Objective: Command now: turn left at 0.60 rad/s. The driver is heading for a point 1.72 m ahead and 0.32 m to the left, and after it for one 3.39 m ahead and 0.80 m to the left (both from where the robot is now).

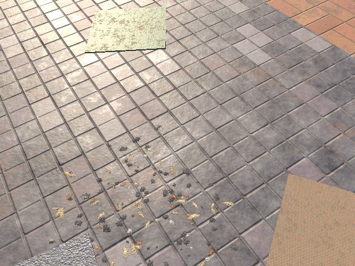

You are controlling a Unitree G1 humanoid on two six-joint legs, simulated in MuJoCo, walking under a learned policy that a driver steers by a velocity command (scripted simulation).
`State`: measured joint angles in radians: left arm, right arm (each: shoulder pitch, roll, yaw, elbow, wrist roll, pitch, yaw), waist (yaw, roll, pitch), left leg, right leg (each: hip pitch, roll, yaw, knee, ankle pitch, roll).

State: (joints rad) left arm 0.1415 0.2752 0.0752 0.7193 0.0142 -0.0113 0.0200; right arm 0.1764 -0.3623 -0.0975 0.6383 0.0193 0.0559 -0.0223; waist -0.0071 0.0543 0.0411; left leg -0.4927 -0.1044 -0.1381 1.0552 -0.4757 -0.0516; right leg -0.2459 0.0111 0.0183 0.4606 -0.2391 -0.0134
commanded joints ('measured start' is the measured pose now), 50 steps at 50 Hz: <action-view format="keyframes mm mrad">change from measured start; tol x16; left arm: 1 -68 128 23 -82 -7 -4 17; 50 -2 101 -27 -44 -2 -26 -13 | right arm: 1 35 -84 -34 -52 6 5 1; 13 37 -51 -19 -105 3 11 40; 16 109 -260 -68 -126 -16 -6 13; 50 9 -2 32 26 -32 -40 2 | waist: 1 -10 -192 -51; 13 -6 -224 -106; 16 0 289 -127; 19 -22 77 -115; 36 24 68 -91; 39 -81 -221 -125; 50 13 -68 -62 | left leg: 1 -119 64 35 148 53 -48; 12 140 122 193 -410 140 2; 14 320 88 198 -623 324 65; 16 561 471 -377 -673 898 323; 20 412 348 -213 -711 604 283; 36 269 255 -219 -644 483 242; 39 225 81 -34 -559 164 84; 50 269 107 -54 -601 383 65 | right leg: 1 116 -243 153 -139 352 -187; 13 137 -309 -5 -25 376 -149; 15 -101 -200 -142 266 64 0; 16 -401 -44 -150 531 -430 90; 18 -419 -48 42 747 -390 73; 23 -332 -32 37 678 -120 92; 34 -102 -33 18 208 -132 80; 38 193 -179 145 -94 399 -1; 42 36 -135 128 -86 85 -50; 50 63 -91 79 -37 97 -29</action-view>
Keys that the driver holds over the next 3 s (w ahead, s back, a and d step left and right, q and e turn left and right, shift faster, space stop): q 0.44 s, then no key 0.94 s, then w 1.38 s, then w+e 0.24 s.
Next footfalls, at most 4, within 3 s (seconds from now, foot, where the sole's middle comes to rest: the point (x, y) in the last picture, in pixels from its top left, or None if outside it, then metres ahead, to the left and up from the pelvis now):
0.30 left None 0.02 0.15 -0.78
0.74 right None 0.09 -0.07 -0.78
1.72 left None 0.08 0.21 -0.78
2.20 right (165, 256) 0.50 0.12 -0.78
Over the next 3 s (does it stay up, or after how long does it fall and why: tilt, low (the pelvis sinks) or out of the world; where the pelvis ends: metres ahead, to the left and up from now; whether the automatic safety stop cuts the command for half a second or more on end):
stays up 0.70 0.35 0.01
